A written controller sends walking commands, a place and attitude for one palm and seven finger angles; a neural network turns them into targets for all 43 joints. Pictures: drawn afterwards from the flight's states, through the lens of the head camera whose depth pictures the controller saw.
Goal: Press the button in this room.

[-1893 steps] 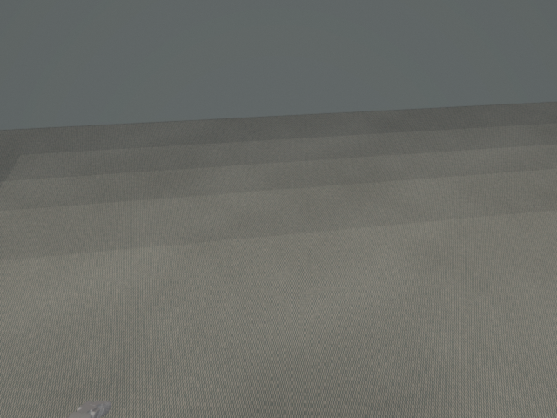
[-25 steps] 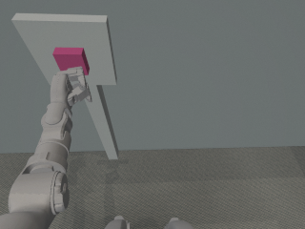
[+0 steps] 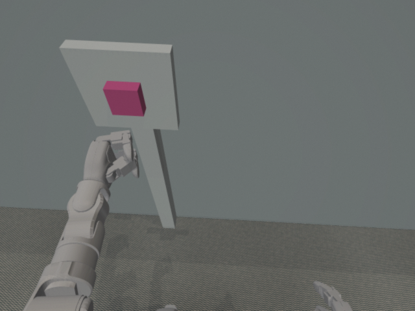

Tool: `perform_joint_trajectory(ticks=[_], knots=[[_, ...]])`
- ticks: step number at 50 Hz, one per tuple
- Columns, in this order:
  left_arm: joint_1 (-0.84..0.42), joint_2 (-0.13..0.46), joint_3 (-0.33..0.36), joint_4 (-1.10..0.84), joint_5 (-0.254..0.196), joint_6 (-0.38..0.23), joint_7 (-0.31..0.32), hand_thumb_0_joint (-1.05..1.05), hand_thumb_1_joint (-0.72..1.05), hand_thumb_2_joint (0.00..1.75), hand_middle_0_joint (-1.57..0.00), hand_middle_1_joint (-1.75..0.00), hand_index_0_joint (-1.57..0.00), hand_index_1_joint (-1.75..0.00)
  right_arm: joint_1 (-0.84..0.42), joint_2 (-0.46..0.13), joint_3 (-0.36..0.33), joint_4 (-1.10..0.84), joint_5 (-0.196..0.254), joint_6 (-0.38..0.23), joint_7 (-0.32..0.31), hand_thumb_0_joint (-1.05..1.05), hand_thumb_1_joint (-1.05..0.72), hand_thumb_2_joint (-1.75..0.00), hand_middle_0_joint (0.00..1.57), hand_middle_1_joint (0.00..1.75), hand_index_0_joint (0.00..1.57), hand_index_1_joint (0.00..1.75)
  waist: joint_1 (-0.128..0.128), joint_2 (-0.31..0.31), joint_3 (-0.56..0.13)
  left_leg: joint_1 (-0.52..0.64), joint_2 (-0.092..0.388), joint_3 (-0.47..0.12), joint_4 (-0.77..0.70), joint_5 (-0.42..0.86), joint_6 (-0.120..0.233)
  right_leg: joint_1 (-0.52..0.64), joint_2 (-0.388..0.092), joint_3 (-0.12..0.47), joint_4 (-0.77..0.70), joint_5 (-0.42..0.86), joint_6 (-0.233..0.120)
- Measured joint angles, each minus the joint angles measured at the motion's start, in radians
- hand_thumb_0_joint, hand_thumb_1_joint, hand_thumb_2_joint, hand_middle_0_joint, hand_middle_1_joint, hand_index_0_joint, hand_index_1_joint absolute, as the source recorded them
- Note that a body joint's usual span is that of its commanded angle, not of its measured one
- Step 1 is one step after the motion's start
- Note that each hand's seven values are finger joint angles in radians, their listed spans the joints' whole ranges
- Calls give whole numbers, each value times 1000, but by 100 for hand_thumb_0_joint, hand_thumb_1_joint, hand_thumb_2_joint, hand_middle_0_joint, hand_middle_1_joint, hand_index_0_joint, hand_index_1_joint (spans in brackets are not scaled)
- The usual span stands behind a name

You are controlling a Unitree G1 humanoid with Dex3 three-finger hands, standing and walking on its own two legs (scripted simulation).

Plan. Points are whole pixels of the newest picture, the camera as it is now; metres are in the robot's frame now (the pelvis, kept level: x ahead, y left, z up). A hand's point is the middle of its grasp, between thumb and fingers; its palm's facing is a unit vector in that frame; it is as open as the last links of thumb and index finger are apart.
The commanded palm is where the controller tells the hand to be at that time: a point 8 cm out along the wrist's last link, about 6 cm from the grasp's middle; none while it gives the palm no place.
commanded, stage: draw the hand back to the body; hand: left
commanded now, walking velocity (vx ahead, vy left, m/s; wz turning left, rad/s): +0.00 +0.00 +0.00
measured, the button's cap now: (126, 98) +0.52 +0.19 +0.11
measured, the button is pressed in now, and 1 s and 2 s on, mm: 0 0 0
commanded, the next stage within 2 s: step back with the hand held close in 1.56 s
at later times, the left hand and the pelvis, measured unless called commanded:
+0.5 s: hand (100, 178) +0.32 +0.19 +0.11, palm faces -0.02 -1.00 -0.02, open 3.1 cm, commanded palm +0.28 +0.24 +0.13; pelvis +0.00 +0.00 +0.02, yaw +0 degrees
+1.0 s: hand (40, 210) +0.23 +0.23 +0.17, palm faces +0.31 -0.90 -0.30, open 3.1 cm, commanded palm +0.19 +0.27 +0.19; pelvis +0.01 +0.01 +0.04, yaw +0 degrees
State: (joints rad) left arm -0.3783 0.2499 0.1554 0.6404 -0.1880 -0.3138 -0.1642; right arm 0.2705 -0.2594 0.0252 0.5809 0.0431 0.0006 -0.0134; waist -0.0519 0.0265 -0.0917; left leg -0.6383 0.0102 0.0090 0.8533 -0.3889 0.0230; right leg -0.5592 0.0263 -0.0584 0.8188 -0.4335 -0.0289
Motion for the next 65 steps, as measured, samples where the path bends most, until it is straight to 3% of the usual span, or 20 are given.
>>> perform_joint_trajectory(ticks=[7, 14, 30, 35, 38, 42, 51, 65], knots=[[-35, 17, 18, 24, -4, 7, -10, 2, 90, 90, -130, -150, -130, -150, -2, 6, 9, 6, -2, -5, -2, 1, -91, -90, 20, 30, 20, 30, -5, 0, 2, 1, 2, -1, -3, 5, -5, -2, 2, 0, 1, 3, -5], [118, 28, 43, -138, -43, 55, -46, 2, 90, 90, -130, -150, -130, -150, 41, 2, 9, -14, 11, 4, -6, 1, -91, -90, 20, 30, 20, 30, -4, 13, -6, 73, 7, 18, -56, 13, -4, 60, 8, 20, -47, 17, -4], [382, 40, 49, -478, -113, 187, -105, 2, 90, 90, -130, -150, -130, -150, -27, -12, 16, -32, 28, -80, -49, 1, -91, -90, 20, 30, 20, 30, 47, 23, 15, 217, -6, 4, -152, 52, -1, 215, -1, 8, -153, 55, 1], [500, 46, -10, -654, 23, 221, 89, 2, 90, 90, -130, -150, -130, -150, -78, 8, 23, -19, 4, -84, -62, 1, -91, -90, 20, 30, 20, 30, 66, 19, 43, 313, -9, 13, -239, 85, 0, 306, -3, 19, -237, 91, 4], [568, 39, -29, -728, 67, 240, 165, 2, 90, 90, -130, -150, -130, -150, -94, 18, 30, -14, -7, -71, -66, 1, -91, -90, 20, 30, 20, 30, 76, 18, 61, 370, -13, 15, -297, 110, 3, 364, -5, 21, -298, 117, 6], [631, 40, -29, -789, 98, 260, 220, 2, 90, 90, -130, -149, -130, -150, -102, 27, 37, -1, -18, -59, -67, 1, -91, -90, 20, 30, 20, 30, 91, 20, 83, 435, -18, 15, -359, 135, 5, 430, -9, 21, -362, 144, 9], [734, 48, 10, -920, 119, 264, 258, 2, 90, 90, -130, -149, -130, -150, -92, 36, 40, 25, -38, -50, -52, 1, -91, -90, 20, 30, 21, 30, 106, 34, 102, 516, -28, 17, -434, 163, 9, 511, -17, 24, -436, 171, 14], [924, 84, 111, -1102, 118, 236, 263, 2, 90, 90, -130, -149, -131, -150, -63, 24, 10, 33, -41, -69, -47, 1, -91, -90, 20, 30, 20, 30, 111, 45, 92, 532, -18, 20, -429, 156, 6, 535, -7, 28, -454, 178, 12]])
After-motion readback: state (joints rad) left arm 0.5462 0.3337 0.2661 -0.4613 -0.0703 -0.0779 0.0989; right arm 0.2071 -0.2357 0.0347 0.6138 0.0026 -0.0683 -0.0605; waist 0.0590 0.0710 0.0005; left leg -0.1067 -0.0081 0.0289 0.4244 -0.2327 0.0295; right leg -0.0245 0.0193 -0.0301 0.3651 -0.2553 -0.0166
